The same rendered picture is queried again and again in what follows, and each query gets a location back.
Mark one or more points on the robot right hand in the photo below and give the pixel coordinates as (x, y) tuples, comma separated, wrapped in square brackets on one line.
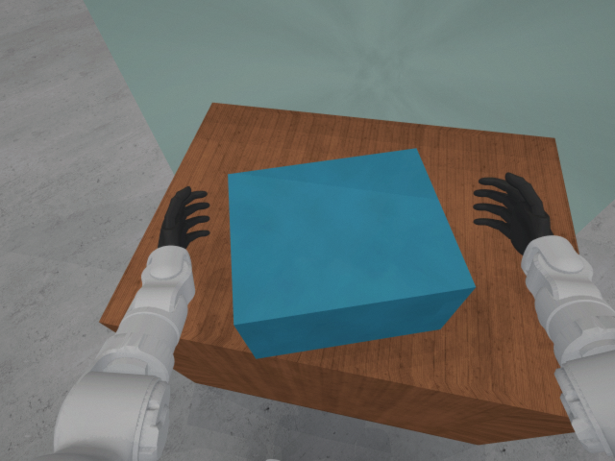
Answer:
[(525, 217)]

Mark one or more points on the carton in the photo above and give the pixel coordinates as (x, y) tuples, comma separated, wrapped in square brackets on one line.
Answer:
[(341, 251)]

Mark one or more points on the left robot upper arm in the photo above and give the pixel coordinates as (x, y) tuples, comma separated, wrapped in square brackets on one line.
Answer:
[(114, 417)]

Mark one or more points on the left robot forearm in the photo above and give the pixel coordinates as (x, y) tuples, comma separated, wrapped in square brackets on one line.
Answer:
[(152, 326)]

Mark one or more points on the right robot upper arm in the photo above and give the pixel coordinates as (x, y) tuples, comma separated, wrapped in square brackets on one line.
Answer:
[(588, 396)]

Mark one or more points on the pedestal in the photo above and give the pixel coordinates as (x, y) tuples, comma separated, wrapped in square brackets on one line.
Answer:
[(486, 377)]

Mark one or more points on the right robot forearm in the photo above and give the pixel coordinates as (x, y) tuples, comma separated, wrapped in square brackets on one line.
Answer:
[(568, 304)]

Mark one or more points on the robot left hand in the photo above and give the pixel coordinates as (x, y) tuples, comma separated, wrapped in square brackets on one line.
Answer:
[(174, 227)]

